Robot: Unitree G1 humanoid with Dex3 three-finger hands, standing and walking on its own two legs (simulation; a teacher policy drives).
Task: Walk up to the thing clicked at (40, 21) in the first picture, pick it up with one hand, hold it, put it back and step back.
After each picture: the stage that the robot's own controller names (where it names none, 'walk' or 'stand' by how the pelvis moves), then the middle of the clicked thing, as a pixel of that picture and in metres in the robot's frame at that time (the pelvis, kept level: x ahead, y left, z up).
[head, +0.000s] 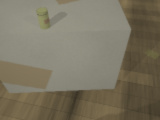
stand; (43, 18) +0.87 +0.27 -0.04
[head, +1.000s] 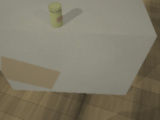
walk; (56, 15) +0.77 +0.20 -0.01
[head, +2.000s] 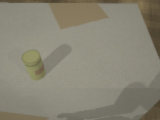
stand; (34, 65) +0.44 +0.21 -0.02
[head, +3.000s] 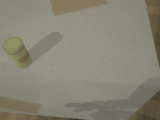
stand; (18, 53) +0.46 +0.27 +0.00
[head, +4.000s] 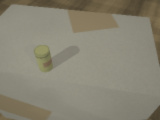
stand; (44, 59) +0.52 +0.21 -0.04
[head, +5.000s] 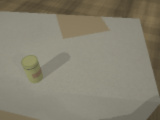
stand; (32, 69) +0.47 +0.24 -0.04
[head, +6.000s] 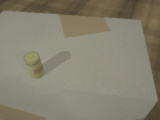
stand; (34, 65) +0.50 +0.24 -0.04
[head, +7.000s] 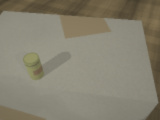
stand; (34, 66) +0.49 +0.24 -0.04
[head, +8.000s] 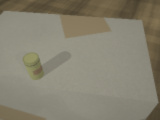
stand; (34, 66) +0.49 +0.25 -0.04
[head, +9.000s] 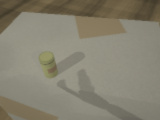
rise first; (48, 65) +0.50 +0.22 -0.04
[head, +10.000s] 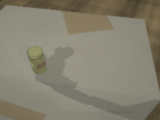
go down; (37, 60) +0.52 +0.21 -0.03
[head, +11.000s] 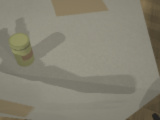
go down; (22, 50) +0.49 +0.21 +0.01
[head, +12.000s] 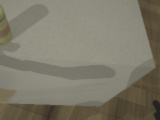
close in; out of the picture +0.52 +0.22 +0.05
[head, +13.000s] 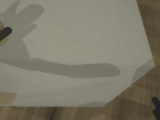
close; out of the picture +0.52 +0.22 +0.06
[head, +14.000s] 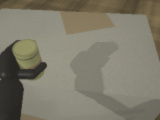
lift; (30, 60) +0.37 +0.17 +0.15
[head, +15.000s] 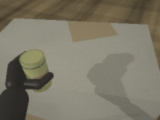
hold; (37, 71) +0.33 +0.16 +0.15
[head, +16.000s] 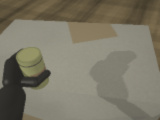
hold; (34, 69) +0.33 +0.17 +0.16
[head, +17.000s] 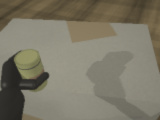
hold; (32, 71) +0.33 +0.17 +0.15
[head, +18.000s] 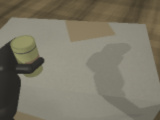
crouch; (28, 57) +0.37 +0.18 +0.17
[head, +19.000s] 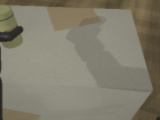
crouch; (6, 27) +0.48 +0.22 +0.18
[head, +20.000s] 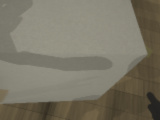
lower; out of the picture +0.54 +0.23 +0.07
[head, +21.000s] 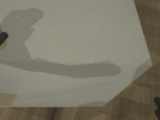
lower; out of the picture +0.51 +0.22 +0.05
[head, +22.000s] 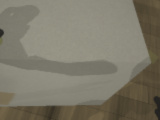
lower; out of the picture +0.52 +0.23 +0.06
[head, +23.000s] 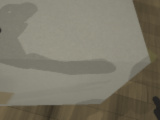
lower; out of the picture +0.52 +0.23 +0.06
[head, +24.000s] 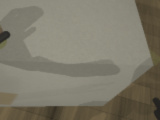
open; out of the picture +0.52 +0.22 +0.05
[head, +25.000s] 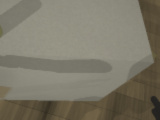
rise; out of the picture +0.52 +0.22 +0.06
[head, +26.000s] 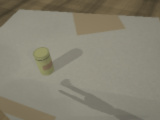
sink last; (44, 61) +0.50 +0.22 +0.00
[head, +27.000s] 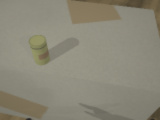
stand; (40, 50) +0.51 +0.21 +0.01
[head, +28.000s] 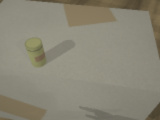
stand; (36, 53) +0.52 +0.21 +0.02
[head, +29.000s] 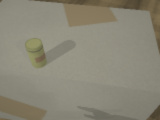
stand; (36, 53) +0.51 +0.21 +0.02
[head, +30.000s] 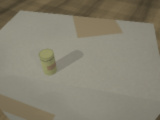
stand; (48, 62) +0.53 +0.20 -0.04
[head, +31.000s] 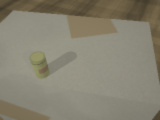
stand; (40, 65) +0.50 +0.23 -0.04
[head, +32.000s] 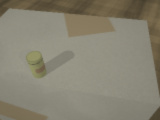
stand; (36, 65) +0.50 +0.24 -0.04
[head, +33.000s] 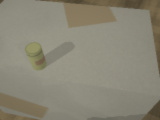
walk; (36, 56) +0.51 +0.23 -0.04
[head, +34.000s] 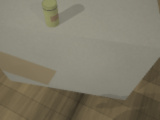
walk; (51, 13) +0.69 +0.18 -0.01
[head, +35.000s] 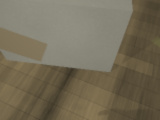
walk; out of the picture +0.94 +0.29 -0.02
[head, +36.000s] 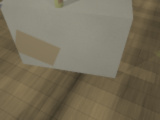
stand; out of the picture +1.12 +0.22 -0.03
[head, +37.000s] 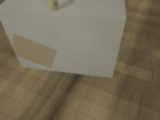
stand; (53, 2) +1.14 +0.24 -0.04
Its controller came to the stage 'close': yes
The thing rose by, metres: 0.21
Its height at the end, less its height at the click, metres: +0.00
